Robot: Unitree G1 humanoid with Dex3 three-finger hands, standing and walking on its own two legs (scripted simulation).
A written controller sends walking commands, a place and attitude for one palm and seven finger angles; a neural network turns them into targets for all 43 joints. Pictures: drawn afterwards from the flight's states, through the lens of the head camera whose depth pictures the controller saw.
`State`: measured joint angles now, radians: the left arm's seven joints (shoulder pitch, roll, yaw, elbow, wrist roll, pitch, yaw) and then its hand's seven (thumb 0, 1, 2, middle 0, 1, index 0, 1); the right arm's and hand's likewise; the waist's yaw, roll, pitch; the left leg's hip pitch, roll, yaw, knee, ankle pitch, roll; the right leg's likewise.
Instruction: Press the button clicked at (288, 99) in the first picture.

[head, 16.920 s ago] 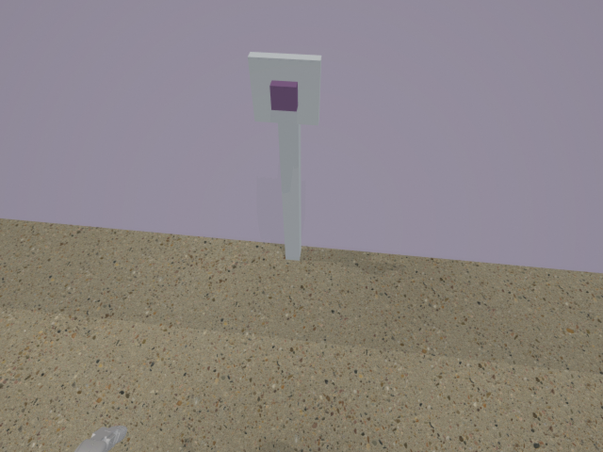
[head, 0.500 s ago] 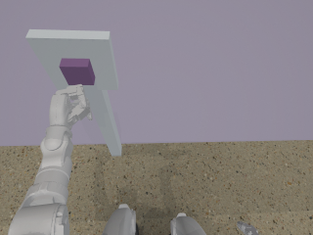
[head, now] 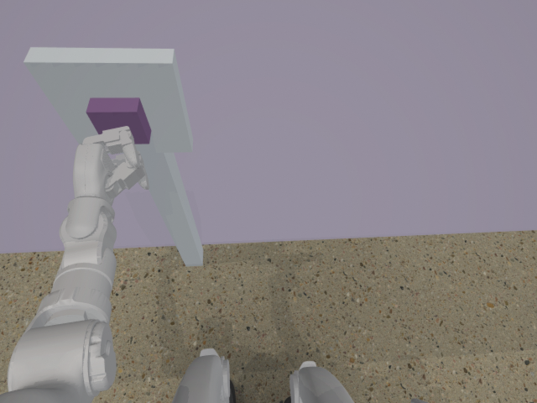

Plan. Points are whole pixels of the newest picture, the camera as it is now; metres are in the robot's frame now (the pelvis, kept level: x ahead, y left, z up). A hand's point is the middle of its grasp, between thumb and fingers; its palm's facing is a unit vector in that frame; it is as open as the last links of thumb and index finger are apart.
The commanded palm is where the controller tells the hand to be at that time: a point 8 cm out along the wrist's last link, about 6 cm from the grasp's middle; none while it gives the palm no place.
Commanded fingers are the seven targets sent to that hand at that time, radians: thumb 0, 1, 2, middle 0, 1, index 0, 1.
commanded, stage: press the button with the knuckle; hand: left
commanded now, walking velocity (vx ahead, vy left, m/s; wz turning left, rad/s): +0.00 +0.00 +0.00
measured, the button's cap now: (121, 120) +0.51 +0.22 +0.09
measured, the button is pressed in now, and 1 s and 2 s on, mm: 0 7 0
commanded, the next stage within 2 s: hold the button down briefly in 0.36 s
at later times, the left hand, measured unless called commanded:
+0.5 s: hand (135, 160) +0.46 +0.20 +0.05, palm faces +0.06 -1.00 -0.03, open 2.9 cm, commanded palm +0.47 +0.23 +0.05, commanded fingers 0.00 0.90 0.90 -1.30 -1.50 -1.30 -1.50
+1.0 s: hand (136, 162) +0.46 +0.20 +0.05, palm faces +0.07 -1.00 -0.03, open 2.8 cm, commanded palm +0.44 +0.22 +0.05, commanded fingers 0.00 0.90 0.90 -1.30 -1.50 -1.30 -1.50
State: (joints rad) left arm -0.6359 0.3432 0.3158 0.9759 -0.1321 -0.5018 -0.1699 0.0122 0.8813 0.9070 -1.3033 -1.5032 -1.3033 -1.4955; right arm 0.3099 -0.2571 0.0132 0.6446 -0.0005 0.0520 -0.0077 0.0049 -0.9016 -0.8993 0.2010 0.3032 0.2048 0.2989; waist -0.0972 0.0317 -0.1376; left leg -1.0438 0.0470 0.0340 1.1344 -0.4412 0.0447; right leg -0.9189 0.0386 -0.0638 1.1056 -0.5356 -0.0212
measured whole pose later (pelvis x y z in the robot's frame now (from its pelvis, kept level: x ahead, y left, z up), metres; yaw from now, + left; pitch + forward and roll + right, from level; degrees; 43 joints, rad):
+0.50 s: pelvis -0.02 +0.00 -0.01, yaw +1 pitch +22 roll -4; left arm -0.85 0.44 0.32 1.18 -0.10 -0.51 -0.19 -0.02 0.76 0.95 -1.30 -1.50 -1.36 -1.50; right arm 0.33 -0.27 0.04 0.68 -0.01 0.02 -0.03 0.00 -0.90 -0.90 0.20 0.30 0.21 0.30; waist -0.13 0.03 -0.13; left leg -1.16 0.04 -0.01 1.19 -0.41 0.04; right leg -1.02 0.04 -0.11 1.16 -0.52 -0.03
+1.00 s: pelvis -0.03 +0.00 -0.02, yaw +1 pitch +22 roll -5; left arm -0.86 0.43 0.30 1.17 -0.10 -0.48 -0.15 -0.02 0.77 0.95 -1.30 -1.50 -1.33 -1.50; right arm 0.35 -0.27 0.04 0.67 -0.02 -0.01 -0.01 0.00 -0.90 -0.90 0.20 0.30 0.21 0.30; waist -0.14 0.04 -0.13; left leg -1.18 0.04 0.00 1.19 -0.39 0.05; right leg -1.04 0.03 -0.10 1.16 -0.50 -0.02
